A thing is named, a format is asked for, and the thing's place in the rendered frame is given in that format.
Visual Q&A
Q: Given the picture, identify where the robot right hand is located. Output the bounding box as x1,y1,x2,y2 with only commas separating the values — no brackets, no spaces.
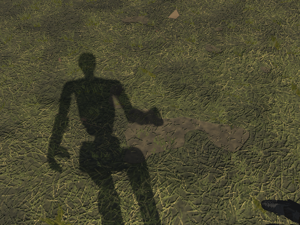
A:
261,199,300,225

